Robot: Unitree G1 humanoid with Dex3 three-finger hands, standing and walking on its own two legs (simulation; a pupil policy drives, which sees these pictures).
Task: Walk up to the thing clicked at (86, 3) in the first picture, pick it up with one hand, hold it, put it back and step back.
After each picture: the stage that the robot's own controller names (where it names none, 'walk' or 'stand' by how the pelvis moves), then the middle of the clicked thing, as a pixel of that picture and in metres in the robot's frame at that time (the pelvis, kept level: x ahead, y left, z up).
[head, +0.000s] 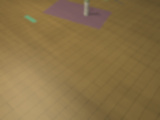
stand; (86, 7) +2.26 -0.02 -0.65
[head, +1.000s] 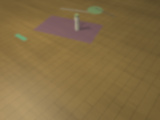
walk; (77, 22) +2.12 +0.25 -0.65
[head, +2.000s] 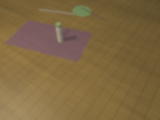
walk; (59, 32) +1.54 +0.38 -0.65
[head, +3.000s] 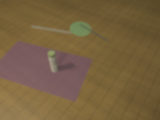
walk; (53, 61) +1.06 +0.36 -0.65
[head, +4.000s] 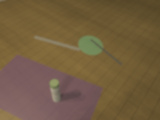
walk; (55, 91) +0.69 +0.24 -0.63
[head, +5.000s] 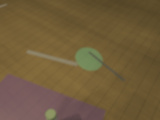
stand; out of the picture +0.45 +0.21 -0.63
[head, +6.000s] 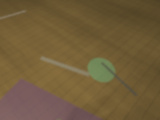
stand; out of the picture +0.42 +0.17 -0.65
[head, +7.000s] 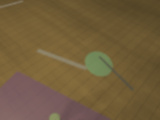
stand; out of the picture +0.42 +0.18 -0.65
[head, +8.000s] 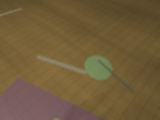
stand; out of the picture +0.41 +0.19 -0.66
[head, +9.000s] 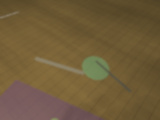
stand; out of the picture +0.43 +0.21 -0.66
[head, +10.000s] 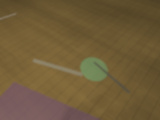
stand; out of the picture +0.42 +0.21 -0.66
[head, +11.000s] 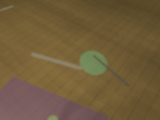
go down; out of the picture +0.42 +0.21 -0.65
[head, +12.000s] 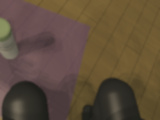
go down; (5, 42) +0.49 +0.26 -0.24
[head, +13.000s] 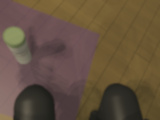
close in; (19, 48) +0.49 +0.25 -0.26
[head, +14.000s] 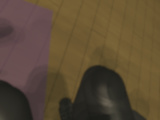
close in; out of the picture +0.47 +0.30 -0.16
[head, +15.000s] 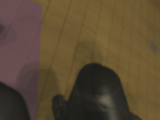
lift; out of the picture +0.45 +0.30 -0.16
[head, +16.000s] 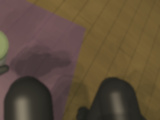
lift; out of the picture +0.37 +0.27 -0.08
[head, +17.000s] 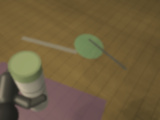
lift; (33, 86) +0.32 +0.16 +0.06
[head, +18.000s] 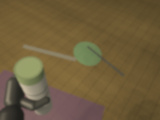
hold; (37, 90) +0.32 +0.16 +0.04
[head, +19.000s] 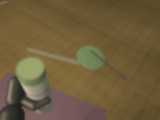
hold; (38, 90) +0.31 +0.16 +0.05
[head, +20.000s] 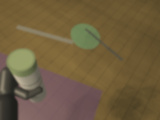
crouch; (31, 80) +0.36 +0.18 +0.00
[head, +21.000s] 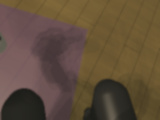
lower; out of the picture +0.49 +0.25 -0.04
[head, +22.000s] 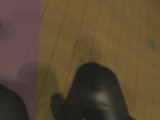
lower; out of the picture +0.46 +0.30 -0.16
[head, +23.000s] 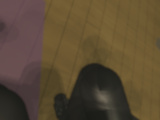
lower; out of the picture +0.45 +0.31 -0.16
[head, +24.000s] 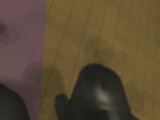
lower; out of the picture +0.44 +0.31 -0.16
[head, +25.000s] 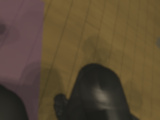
lower; out of the picture +0.44 +0.30 -0.16
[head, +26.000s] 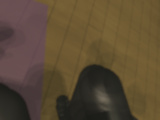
open; out of the picture +0.44 +0.29 -0.17
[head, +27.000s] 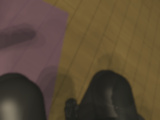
stand; out of the picture +0.45 +0.28 -0.18
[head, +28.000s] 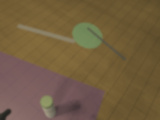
stand; (48, 107) +0.42 +0.19 -0.53
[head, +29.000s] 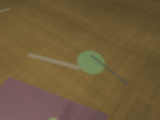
stand; out of the picture +0.42 +0.19 -0.60
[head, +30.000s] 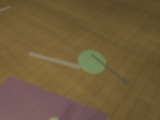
stand; out of the picture +0.41 +0.18 -0.60
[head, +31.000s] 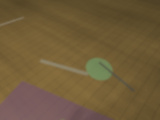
stand; out of the picture +0.45 +0.17 -0.65
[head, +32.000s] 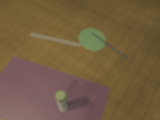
walk; (62, 102) +0.51 +0.18 -0.63
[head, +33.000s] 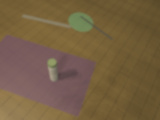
walk; (53, 70) +0.77 +0.22 -0.63
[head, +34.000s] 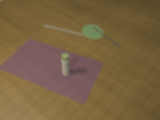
stand; (65, 64) +1.03 +0.21 -0.63
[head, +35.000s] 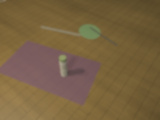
stand; (63, 66) +1.02 +0.22 -0.66
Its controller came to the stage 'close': yes
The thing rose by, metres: 0.69
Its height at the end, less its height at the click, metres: +0.00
